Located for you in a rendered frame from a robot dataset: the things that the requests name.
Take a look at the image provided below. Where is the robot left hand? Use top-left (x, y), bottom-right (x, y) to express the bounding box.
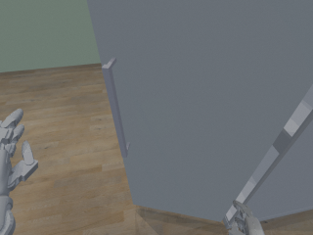
top-left (0, 108), bottom-right (38, 197)

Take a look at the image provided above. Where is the fridge door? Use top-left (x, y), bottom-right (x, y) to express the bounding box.
top-left (86, 0), bottom-right (313, 222)

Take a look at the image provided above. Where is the robot right hand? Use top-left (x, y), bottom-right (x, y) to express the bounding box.
top-left (228, 200), bottom-right (265, 235)

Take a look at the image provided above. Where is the left robot forearm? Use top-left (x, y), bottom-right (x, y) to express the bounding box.
top-left (0, 195), bottom-right (16, 235)

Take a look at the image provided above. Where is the handle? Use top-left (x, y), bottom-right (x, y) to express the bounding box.
top-left (102, 57), bottom-right (130, 158)

